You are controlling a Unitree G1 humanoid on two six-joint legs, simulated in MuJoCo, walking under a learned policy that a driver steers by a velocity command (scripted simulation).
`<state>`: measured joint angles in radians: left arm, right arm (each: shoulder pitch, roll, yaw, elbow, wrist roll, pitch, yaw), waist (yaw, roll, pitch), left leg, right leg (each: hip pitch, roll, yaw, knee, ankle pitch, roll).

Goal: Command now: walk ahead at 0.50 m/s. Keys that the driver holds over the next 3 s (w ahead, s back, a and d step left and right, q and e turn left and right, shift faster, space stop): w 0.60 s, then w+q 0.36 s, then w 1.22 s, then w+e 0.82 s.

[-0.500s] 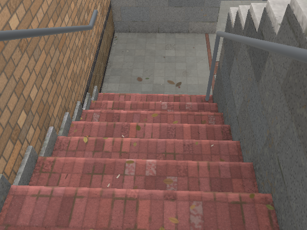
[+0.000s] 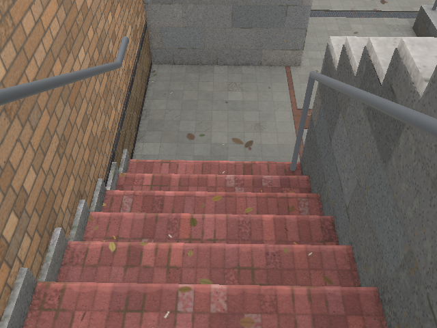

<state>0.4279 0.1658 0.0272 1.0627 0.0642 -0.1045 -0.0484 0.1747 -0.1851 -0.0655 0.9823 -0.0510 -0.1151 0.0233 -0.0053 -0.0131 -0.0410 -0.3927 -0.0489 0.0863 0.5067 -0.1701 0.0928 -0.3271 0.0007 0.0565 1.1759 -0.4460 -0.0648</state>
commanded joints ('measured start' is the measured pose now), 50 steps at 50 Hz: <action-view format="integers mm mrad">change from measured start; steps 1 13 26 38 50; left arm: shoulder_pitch -46 -303 -381 39 219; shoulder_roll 0 29 50 1 65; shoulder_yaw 0 -22 -32 -48 -70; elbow -88 -183 -205 -58 56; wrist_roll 24 22 17 0 41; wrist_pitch -5 19 27 -25 -11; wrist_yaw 34 -20 -10 53 54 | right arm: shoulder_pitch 199 521 598 281 -164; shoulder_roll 9 17 -3 15 -91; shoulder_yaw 8 77 94 47 70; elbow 40 152 152 20 -154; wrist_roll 4 -26 -7 -58 -55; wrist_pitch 7 -18 23 49 73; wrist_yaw -12 -30 -30 77 68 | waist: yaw -24 -88 -134 -22 92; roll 17 55 35 -32 5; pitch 32 61 150 124 260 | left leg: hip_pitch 226 31 79 -307 -243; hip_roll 325 161 155 180 198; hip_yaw -402 -200 -330 -116 -113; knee -295 -59 364 561 9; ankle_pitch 125 100 -61 294 556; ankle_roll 210 125 121 46 -1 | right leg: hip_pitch -341 -408 -49 -124 24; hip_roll -128 -124 -117 -226 -313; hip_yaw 80 -7 -57 -71 -19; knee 102 -476 -875 -869 -501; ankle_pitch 147 1036 727 547 159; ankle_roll -40 15 19 -232 -123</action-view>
